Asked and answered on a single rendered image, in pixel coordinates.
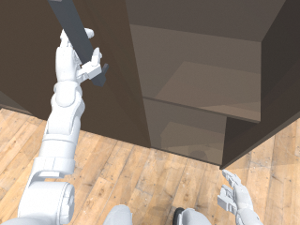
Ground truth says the right robot foot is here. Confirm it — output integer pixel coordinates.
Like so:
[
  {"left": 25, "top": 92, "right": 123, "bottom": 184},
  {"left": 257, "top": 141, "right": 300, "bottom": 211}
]
[{"left": 172, "top": 207, "right": 185, "bottom": 225}]

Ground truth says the left robot upper arm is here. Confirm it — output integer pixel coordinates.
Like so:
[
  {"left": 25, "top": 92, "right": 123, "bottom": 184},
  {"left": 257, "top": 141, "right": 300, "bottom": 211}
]
[{"left": 0, "top": 181, "right": 75, "bottom": 225}]

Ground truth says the left robot thigh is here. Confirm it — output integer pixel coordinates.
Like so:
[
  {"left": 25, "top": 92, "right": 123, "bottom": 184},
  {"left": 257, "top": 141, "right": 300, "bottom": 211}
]
[{"left": 102, "top": 205, "right": 133, "bottom": 225}]

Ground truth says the wardrobe door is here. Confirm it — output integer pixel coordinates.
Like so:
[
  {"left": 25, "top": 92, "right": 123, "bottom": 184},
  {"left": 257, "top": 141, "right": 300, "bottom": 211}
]
[
  {"left": 0, "top": 0, "right": 151, "bottom": 149},
  {"left": 0, "top": 91, "right": 27, "bottom": 111}
]

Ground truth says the right robot hand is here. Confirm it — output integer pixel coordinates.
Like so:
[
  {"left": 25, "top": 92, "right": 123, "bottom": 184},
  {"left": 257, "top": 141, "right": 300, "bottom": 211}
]
[{"left": 217, "top": 169, "right": 254, "bottom": 216}]

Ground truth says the robot right forearm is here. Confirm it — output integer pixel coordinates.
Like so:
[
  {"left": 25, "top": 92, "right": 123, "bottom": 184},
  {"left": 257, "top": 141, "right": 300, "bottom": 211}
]
[{"left": 235, "top": 208, "right": 263, "bottom": 225}]

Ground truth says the handle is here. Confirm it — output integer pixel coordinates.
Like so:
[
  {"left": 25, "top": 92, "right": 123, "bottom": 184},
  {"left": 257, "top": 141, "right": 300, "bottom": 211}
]
[{"left": 47, "top": 0, "right": 109, "bottom": 87}]

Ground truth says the left robot hand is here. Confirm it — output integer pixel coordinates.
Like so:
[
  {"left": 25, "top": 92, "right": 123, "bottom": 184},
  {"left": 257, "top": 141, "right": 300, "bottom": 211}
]
[{"left": 55, "top": 28, "right": 102, "bottom": 85}]

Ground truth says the robot left forearm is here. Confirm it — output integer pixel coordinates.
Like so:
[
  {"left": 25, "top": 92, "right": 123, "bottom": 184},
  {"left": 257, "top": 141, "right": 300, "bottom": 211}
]
[{"left": 17, "top": 81, "right": 85, "bottom": 218}]

